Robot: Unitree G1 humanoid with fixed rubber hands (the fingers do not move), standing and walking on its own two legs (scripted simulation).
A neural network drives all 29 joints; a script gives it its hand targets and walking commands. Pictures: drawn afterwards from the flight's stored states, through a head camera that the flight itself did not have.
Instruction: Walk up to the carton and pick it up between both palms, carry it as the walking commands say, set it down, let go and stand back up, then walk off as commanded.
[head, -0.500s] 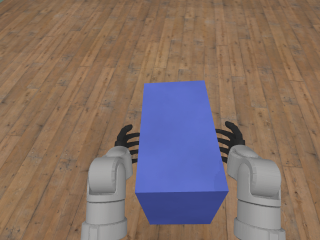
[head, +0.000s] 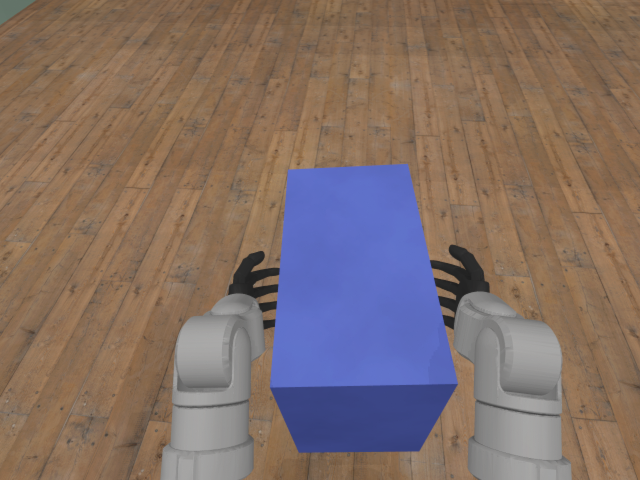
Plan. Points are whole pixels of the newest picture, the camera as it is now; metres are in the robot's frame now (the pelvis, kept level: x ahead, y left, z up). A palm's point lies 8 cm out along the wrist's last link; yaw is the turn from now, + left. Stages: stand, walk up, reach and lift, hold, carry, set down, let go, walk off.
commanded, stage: carry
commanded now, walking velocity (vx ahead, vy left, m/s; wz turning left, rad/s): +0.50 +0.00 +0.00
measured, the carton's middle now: (353, 309) +0.35 -0.01 +0.00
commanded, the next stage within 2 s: none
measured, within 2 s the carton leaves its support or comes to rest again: neither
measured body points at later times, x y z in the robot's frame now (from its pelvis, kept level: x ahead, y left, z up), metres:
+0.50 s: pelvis +0.26 -0.04 -0.01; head +0.28 -0.03 +0.44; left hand +0.58 +0.08 +0.06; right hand +0.57 -0.18 +0.07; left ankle +0.12 +0.06 -0.69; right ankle +0.27 -0.14 -0.74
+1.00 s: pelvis +0.53 -0.08 -0.01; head +0.55 -0.09 +0.44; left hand +0.84 +0.02 +0.06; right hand +0.83 -0.24 +0.07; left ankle +0.40 +0.03 -0.70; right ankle +0.51 -0.16 -0.74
